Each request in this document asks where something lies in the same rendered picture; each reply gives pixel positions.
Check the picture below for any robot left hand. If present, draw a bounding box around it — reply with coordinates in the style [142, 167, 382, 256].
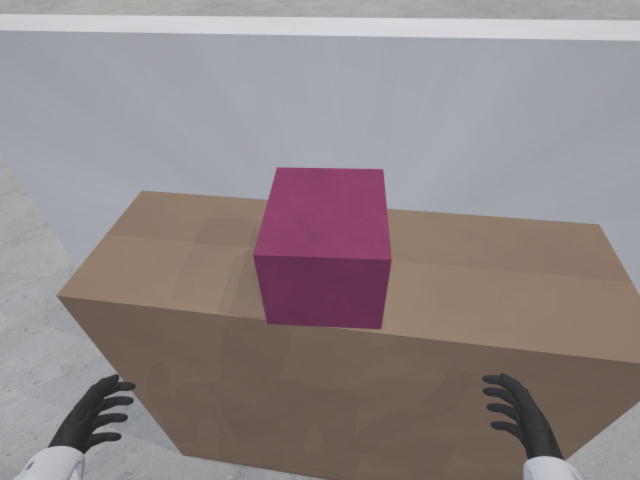
[48, 374, 136, 454]

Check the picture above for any robot right hand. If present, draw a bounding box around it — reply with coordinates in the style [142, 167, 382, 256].
[482, 373, 564, 460]

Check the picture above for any pedestal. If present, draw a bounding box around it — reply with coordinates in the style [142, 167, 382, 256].
[56, 191, 640, 480]

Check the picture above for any robot left forearm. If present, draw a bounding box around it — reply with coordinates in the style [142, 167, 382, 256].
[13, 446, 85, 480]

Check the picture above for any robot right forearm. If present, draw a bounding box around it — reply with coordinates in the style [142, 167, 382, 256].
[523, 456, 582, 480]

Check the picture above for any carton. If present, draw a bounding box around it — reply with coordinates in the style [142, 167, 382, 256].
[253, 167, 392, 329]

